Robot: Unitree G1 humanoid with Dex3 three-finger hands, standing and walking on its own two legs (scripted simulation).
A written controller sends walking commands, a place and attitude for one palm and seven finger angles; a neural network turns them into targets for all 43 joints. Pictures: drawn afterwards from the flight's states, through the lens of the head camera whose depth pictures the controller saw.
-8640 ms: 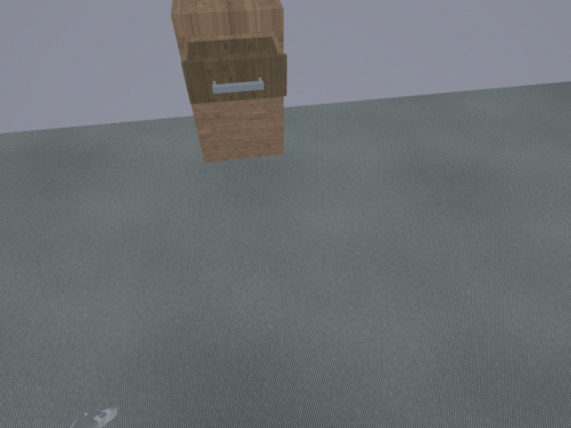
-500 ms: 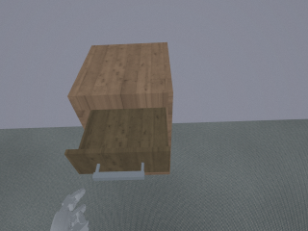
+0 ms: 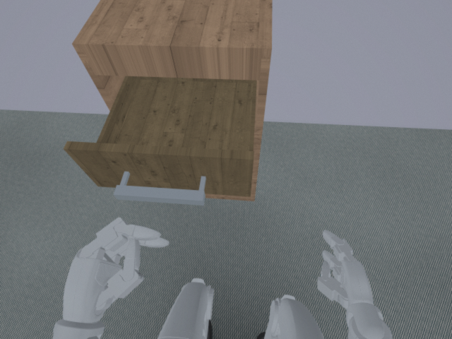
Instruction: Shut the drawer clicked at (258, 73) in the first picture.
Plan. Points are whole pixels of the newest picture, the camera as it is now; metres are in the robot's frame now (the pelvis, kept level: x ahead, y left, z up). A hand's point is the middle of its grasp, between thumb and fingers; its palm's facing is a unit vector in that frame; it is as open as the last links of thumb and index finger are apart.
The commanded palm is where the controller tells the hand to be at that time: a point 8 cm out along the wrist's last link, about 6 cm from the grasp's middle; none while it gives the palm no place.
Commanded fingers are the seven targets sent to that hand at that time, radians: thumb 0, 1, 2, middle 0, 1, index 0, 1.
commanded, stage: raise the hand and make a fist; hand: left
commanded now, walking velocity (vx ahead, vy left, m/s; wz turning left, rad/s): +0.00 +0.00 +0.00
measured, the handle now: (162, 186) +0.41 +0.20 -0.06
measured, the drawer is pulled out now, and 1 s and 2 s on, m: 0.22 0.22 0.22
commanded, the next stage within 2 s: bring the fist close to the handle in 1.20 s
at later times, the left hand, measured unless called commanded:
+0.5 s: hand (138, 278) +0.20 +0.16 +0.04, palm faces -0.04 -1.00 +0.00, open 3.1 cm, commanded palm +0.17 +0.22 +0.05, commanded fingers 0.00 0.90 0.90 -1.40 -1.60 -1.40 -1.60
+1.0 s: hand (139, 264) +0.22 +0.16 +0.05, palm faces +0.01 -1.00 +0.01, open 3.3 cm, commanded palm +0.19 +0.20 +0.04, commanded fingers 0.00 0.90 0.90 -1.40 -1.60 -1.40 -1.60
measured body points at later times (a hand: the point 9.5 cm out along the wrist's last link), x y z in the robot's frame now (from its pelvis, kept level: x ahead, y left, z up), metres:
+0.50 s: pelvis +0.00 +0.02 +0.00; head +0.10 +0.03 +0.44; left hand +0.20 +0.21 +0.04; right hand +0.20 -0.23 -0.07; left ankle +0.06 +0.13 -0.60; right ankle +0.03 -0.07 -0.60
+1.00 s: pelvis +0.01 +0.05 +0.00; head +0.11 +0.06 +0.44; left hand +0.21 +0.21 +0.05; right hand +0.21 -0.17 -0.08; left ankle +0.05 +0.13 -0.60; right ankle +0.03 -0.07 -0.60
